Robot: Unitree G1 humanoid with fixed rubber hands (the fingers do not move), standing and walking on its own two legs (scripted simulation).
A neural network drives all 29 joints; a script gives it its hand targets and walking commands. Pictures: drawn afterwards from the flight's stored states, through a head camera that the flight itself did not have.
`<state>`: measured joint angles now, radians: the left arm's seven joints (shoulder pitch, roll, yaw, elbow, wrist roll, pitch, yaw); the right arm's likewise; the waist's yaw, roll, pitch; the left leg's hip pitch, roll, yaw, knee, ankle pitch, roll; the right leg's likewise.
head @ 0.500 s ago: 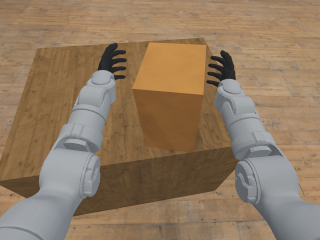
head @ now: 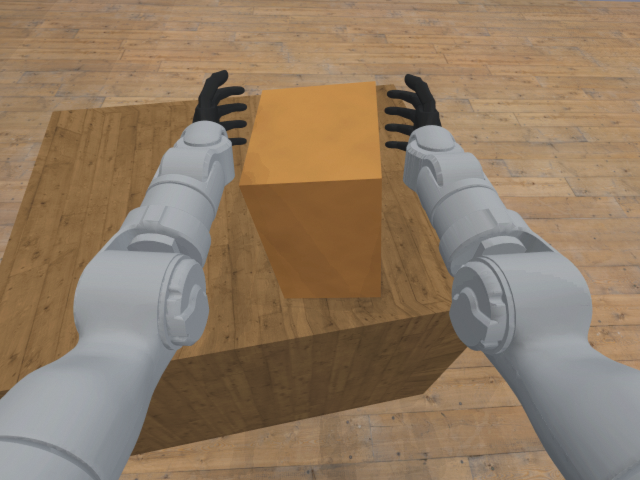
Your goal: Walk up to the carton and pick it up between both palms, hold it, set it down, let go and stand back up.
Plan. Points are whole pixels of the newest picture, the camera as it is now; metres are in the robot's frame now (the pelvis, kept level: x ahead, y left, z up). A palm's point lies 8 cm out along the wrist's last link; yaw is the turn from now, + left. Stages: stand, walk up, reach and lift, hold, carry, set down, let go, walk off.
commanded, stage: set down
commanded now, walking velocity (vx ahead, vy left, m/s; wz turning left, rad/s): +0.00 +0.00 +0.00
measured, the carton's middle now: (325, 200) +0.51 +0.00 +0.01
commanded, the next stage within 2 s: none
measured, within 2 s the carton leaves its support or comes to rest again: neither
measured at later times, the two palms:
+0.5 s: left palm (218, 145) +0.49 +0.14 +0.13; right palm (422, 142) +0.48 -0.12 +0.15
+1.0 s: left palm (239, 189) +0.46 +0.12 +0.08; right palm (435, 184) +0.44 -0.14 +0.11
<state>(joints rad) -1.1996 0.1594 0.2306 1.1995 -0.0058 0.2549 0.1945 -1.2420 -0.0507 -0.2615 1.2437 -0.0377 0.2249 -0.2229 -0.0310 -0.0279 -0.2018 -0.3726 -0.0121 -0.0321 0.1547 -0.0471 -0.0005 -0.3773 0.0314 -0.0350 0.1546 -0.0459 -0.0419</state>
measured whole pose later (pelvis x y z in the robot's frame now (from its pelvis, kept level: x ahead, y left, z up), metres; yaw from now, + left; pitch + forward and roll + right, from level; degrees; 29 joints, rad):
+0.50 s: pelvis -0.01 +0.02 -0.01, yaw -1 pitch +25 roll +0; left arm -1.23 0.14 0.28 1.25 0.06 0.16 0.20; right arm -1.31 -0.09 -0.40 1.33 -0.15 0.16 -0.13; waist -0.06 -0.04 -0.31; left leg -0.55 -0.03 -0.01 0.10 0.02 0.02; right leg -0.51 0.02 -0.01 0.00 0.08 -0.02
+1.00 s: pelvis -0.03 +0.01 -0.01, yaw -2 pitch +26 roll +0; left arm -1.15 0.09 0.39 1.27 0.16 0.02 0.19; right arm -1.19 -0.02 -0.47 1.18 -0.21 0.12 -0.14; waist -0.06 -0.04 -0.28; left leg -0.59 -0.02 0.00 0.08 0.05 0.02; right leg -0.58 0.03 0.00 0.04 0.09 -0.03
